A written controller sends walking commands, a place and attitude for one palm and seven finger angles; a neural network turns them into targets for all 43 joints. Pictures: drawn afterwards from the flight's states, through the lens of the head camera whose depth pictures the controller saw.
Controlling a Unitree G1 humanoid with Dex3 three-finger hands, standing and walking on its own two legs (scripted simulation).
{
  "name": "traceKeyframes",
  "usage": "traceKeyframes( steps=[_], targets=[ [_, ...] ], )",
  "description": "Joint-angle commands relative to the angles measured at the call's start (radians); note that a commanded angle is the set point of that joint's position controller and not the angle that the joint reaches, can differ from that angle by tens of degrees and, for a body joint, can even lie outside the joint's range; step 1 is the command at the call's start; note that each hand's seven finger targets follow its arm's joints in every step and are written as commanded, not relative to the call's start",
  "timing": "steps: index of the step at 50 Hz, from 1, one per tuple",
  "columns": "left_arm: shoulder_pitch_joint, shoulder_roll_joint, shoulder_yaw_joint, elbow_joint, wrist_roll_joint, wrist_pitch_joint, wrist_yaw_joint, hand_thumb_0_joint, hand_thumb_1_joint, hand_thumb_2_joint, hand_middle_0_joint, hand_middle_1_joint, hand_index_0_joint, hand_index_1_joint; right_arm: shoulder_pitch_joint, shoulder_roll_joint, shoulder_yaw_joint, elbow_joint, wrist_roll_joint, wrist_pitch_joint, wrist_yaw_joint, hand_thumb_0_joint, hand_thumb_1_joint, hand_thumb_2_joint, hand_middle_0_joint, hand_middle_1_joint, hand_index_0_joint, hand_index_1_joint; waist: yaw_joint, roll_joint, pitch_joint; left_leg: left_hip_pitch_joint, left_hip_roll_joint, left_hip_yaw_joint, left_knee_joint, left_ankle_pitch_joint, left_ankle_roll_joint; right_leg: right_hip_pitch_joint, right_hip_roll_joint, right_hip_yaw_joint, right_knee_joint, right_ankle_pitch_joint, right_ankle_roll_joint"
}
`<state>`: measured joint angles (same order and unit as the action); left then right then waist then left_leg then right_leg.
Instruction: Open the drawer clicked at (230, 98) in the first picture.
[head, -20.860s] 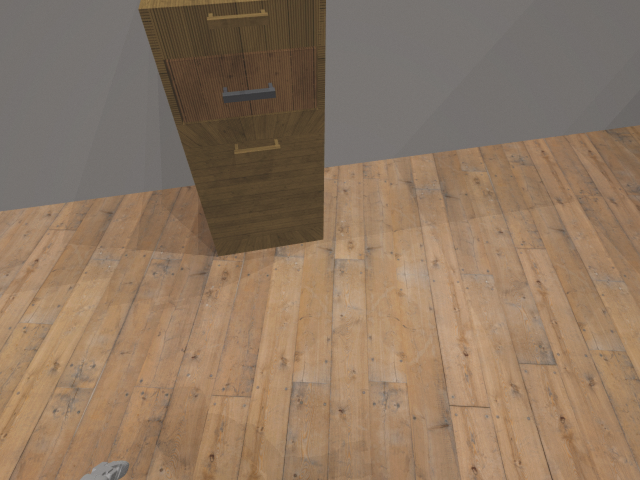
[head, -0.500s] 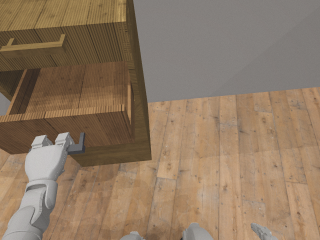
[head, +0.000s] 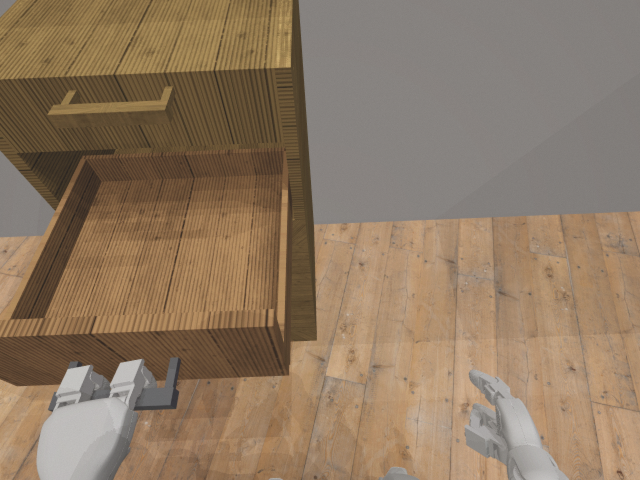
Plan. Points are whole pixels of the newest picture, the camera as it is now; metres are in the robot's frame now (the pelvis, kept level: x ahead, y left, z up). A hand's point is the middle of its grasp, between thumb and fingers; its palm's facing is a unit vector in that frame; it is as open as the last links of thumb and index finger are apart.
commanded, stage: pull the drawer open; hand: left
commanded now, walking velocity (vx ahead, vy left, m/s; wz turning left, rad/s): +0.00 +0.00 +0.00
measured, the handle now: (119, 383) +0.22 +0.27 -0.01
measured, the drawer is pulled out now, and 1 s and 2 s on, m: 0.29 0.30 0.30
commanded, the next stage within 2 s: open the thumb to release the handle in 0.22 s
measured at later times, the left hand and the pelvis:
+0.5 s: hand (111, 443) +0.16 +0.26 -0.03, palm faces -0.02 -0.04 -1.00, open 6.1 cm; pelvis -0.01 +0.00 -0.02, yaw +1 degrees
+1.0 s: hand (113, 451) +0.15 +0.26 -0.03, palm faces -0.02 -0.04 -1.00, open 13.6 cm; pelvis -0.03 -0.02 -0.01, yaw +1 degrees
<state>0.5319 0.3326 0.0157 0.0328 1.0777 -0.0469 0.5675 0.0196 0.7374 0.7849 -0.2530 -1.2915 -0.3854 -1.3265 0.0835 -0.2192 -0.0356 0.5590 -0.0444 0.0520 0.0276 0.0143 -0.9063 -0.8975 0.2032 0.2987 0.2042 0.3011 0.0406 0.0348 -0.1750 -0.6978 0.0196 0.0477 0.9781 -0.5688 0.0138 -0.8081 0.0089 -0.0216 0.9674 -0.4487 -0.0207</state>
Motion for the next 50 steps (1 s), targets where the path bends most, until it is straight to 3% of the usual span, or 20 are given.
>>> traceKeyframes(
  steps=[1, 3, 5, 8, 10, 13, 15, 16, 17, 19, 21, 22, 25, 31, 36, 39, 43, 46, 50],
  targets=[
    [0.281, 0.109, 0.097, -0.188, -0.017, -0.016, 0.032, 0.0, 0.9, 0.9, -0.4, -1.35, -0.4, -1.35, -0.041, -0.11, -0.033, -0.153, -0.006, -0.034, 0.002, 0.0, -0.9, -0.9, 0.2, 0.3, 0.2, 0.3, 0.055, -0.014, -0.178, 0.137, -0.021, -0.045, -0.083, 0.646, -0.009, 0.196, 0.024, -0.009, -0.062, 0.467, -0.03],
    [0.339, 0.127, 0.117, -0.221, -0.018, -0.035, 0.03, 0.0, 0.9, 0.9, -0.4, -1.35, -0.4, -1.35, -0.045, -0.103, -0.027, -0.161, -0.009, -0.031, 0.008, 0.0, -0.9, -0.9, 0.2, 0.3, 0.2, 0.3, 0.07, 0.012, -0.203, 0.146, -0.021, -0.046, -0.072, 0.68, -0.009, 0.2, 0.023, -0.003, -0.048, 0.485, -0.032],
    [0.318, 0.125, 0.117, -0.221, -0.013, -0.048, 0.025, 0.0, 0.9, 0.9, -0.4, -1.35, -0.4, -1.35, -0.043, -0.104, -0.028, -0.16, -0.014, -0.026, 0.01, 0.0, -0.9, -0.9, 0.2, 0.3, 0.2, 0.3, 0.057, -0.017, -0.158, 0.118, -0.027, -0.044, -0.06, 0.633, -0.008, 0.17, 0.025, 0.009, -0.05, 0.478, -0.032],
    [0.341, 0.15, 0.152, -0.248, -0.004, -0.07, 0.036, 0.0, 0.9, 0.9, -0.4, -1.35, -0.4, -1.35, -0.039, -0.1, -0.025, -0.167, -0.021, -0.024, 0.013, 0.0, -0.9, -0.9, 0.2, 0.3, 0.2, 0.3, 0.077, 0.031, -0.215, 0.131, -0.028, -0.046, -0.046, 0.679, -0.014, 0.171, 0.026, 0.019, -0.025, 0.5, -0.039],
    [0.365, 0.133, 0.139, -0.238, -0.006, -0.068, 0.037, 0.0, 0.9, 0.9, -0.4, -1.35, -0.4, -1.35, -0.037, -0.101, -0.025, -0.169, -0.022, -0.021, 0.017, 0.0, -0.9, -0.9, 0.2, 0.3, 0.2, 0.3, 0.072, 0.018, -0.196, 0.117, -0.027, -0.047, -0.04, 0.688, -0.016, 0.165, 0.027, 0.01, -0.02, 0.506, -0.038],
    [0.361, 0.154, 0.164, -0.264, -0.007, -0.07, 0.046, 0.0, 0.9, 0.9, -0.4, -1.35, -0.4, -1.35, -0.035, -0.102, -0.027, -0.169, -0.028, -0.017, 0.018, 0.0, -0.9, -0.9, 0.2, 0.3, 0.2, 0.3, 0.074, 0.023, -0.235, 0.112, -0.026, -0.051, -0.029, 0.698, -0.017, 0.17, 0.026, 0.019, -0.006, 0.526, -0.039],
    [0.378, 0.133, 0.148, -0.26, -0.014, -0.068, 0.044, 0.0, 0.9, 0.9, -0.4, -1.35, -0.4, -1.35, -0.034, -0.101, -0.031, -0.172, -0.026, -0.017, 0.019, 0.0, -0.9, -0.9, 0.2, 0.3, 0.2, 0.3, 0.07, 0.002, -0.232, 0.101, -0.025, -0.05, -0.026, 0.689, -0.016, 0.169, 0.024, 0.015, -0.007, 0.527, -0.037],
    [-0.016, 0.19, 0.156, -0.26, 0.017, -0.063, 0.062, 0.0, 0.9, 0.9, -0.4, -1.35, -0.4, -1.35, -0.035, -0.132, -0.039, -0.129, -0.035, -0.006, 0.007, 0.0, -0.9, -0.9, 0.2, 0.3, 0.2, 0.3, -0.022, -0.033, -0.185, 0.063, -0.025, -0.067, 0.007, 0.578, -0.021, 0.052, 0.021, 0.032, 0.0, 0.467, -0.033],
    [-0.037, 0.178, 0.182, -0.257, 0.031, -0.071, 0.078, 0.0, 0.83, 0.87, -0.395, -1.342, -0.395, -1.342, -0.028, -0.12, -0.045, -0.131, -0.042, -0.011, -0.011, 0.0, -0.9, -0.9, 0.2, 0.3, 0.2, 0.3, 0.004, -0.002, -0.199, 0.033, -0.025, -0.061, 0.002, 0.535, -0.011, 0.077, 0.02, -0.005, 0.012, 0.426, -0.03],
    [0.1, 0.154, 0.181, -0.166, 0.02, -0.055, 0.089, 0.0, 0.69, 0.81, -0.385, -1.327, -0.385, -1.327, -0.01, -0.114, -0.051, -0.127, -0.033, -0.027, -0.016, 0.0, -0.9, -0.9, 0.2, 0.3, 0.2, 0.3, 0.032, 0.005, -0.259, 0.074, -0.03, -0.051, -0.003, 0.565, -0.017, 0.099, 0.024, -0.008, 0.011, 0.421, -0.034],
    [0.098, 0.15, 0.151, -0.222, -0.006, -0.03, 0.083, 0.0, 0.55, 0.75, -0.375, -1.313, -0.375, -1.313, -0.005, -0.123, -0.057, -0.134, -0.027, -0.029, -0.015, 0.0, -0.9, -0.9, 0.2, 0.3, 0.2, 0.3, 0.032, 0.014, -0.326, 0.117, -0.029, -0.05, -0.009, 0.619, -0.022, 0.144, 0.019, 0.003, 0.001, 0.466, -0.033],
    [0.102, 0.147, 0.141, -0.226, -0.014, -0.015, 0.077, 0.0, 0.48, 0.72, -0.37, -1.305, -0.37, -1.305, -0.008, -0.126, -0.053, -0.136, -0.024, -0.028, -0.02, 0.0, -0.9, -0.9, 0.2, 0.3, 0.2, 0.3, 0.026, 0.015, -0.325, 0.112, -0.028, -0.055, -0.016, 0.637, -0.019, 0.164, 0.017, -0.01, -0.003, 0.478, -0.03],
    [0.096, 0.146, 0.12, -0.186, -0.03, 0.018, 0.055, 0.0, 0.27, 0.63, -0.355, -1.283, -0.355, -1.283, -0.015, -0.128, -0.046, -0.128, -0.012, -0.025, -0.032, 0.0, -0.9, -0.9, 0.2, 0.3, 0.2, 0.3, 0.013, -0.069, -0.261, 0.075, -0.028, -0.048, -0.046, 0.535, -0.004, 0.199, 0.014, -0.005, -0.048, 0.457, -0.021],
    [0.028, 0.157, 0.118, -0.127, -0.013, 0.013, 0.043, 0.0, -0.15, 0.45, -0.325, -1.237, -0.325, -1.237, -0.033, -0.128, -0.036, -0.117, -0.009, -0.037, -0.047, 0.0, -0.9, -0.9, 0.2, 0.3, 0.2, 0.3, 0.011, -0.054, -0.161, 0.035, -0.038, -0.038, -0.092, 0.358, 0.002, 0.178, 0.012, 0.0, -0.092, 0.313, -0.027],
    [-0.005, 0.181, 0.144, -0.109, -0.016, 0.0, 0.042, 0.0, -0.5, 0.3, -0.3, -1.2, -0.3, -1.2, -0.04, -0.127, -0.035, -0.118, -0.009, -0.046, -0.052, 0.0, -0.9, -0.9, 0.2, 0.3, 0.2, 0.3, 0.02, -0.009, -0.151, 0.029, -0.047, -0.029, -0.104, 0.291, 0.006, 0.177, 0.011, 0.01, -0.113, 0.234, -0.032],
    [-0.048, 0.17, 0.129, -0.093, -0.015, -0.006, 0.039, 0.0, -0.5, 0.3, -0.3, -1.2, -0.3, -1.2, -0.045, -0.128, -0.039, -0.114, -0.007, -0.052, -0.053, 0.0, -0.9, -0.9, 0.2, 0.3, 0.2, 0.3, 0.01, -0.01, -0.133, 0.028, -0.045, -0.032, -0.104, 0.27, 0.006, 0.152, 0.011, 0.009, -0.118, 0.202, -0.031],
    [-0.026, 0.196, 0.164, -0.077, -0.018, -0.007, 0.038, 0.0, -0.5, 0.3, -0.3, -1.2, -0.3, -1.2, -0.049, -0.127, -0.036, -0.116, -0.005, -0.056, -0.057, 0.0, -0.9, -0.9, 0.2, 0.3, 0.2, 0.3, 0.026, -0.009, -0.155, 0.013, -0.052, -0.029, -0.104, 0.277, 0.007, 0.19, 0.008, 0.022, -0.117, 0.227, -0.031],
    [-0.066, 0.161, 0.12, -0.08, -0.016, -0.007, 0.031, 0.0, -0.5, 0.3, -0.3, -1.2, -0.3, -1.2, -0.05, -0.126, -0.038, -0.118, -0.004, -0.061, -0.058, 0.0, -0.9, -0.9, 0.2, 0.3, 0.2, 0.3, 0.013, -0.017, -0.139, 0.015, -0.051, -0.03, -0.105, 0.256, 0.007, 0.166, 0.009, 0.02, -0.125, 0.193, -0.029],
    [-0.125, 0.171, 0.118, -0.074, -0.006, -0.005, 0.029, 0.0, -0.5, 0.3, -0.3, -1.2, -0.3, -1.2, -0.044, -0.13, -0.04, -0.112, -0.007, -0.066, -0.062, 0.0, -0.9, -0.9, 0.2, 0.3, 0.2, 0.3, 0.004, -0.024, -0.156, 0.022, -0.05, -0.031, -0.097, 0.271, 0.009, 0.159, 0.008, 0.019, -0.119, 0.213, -0.026]
  ],
)
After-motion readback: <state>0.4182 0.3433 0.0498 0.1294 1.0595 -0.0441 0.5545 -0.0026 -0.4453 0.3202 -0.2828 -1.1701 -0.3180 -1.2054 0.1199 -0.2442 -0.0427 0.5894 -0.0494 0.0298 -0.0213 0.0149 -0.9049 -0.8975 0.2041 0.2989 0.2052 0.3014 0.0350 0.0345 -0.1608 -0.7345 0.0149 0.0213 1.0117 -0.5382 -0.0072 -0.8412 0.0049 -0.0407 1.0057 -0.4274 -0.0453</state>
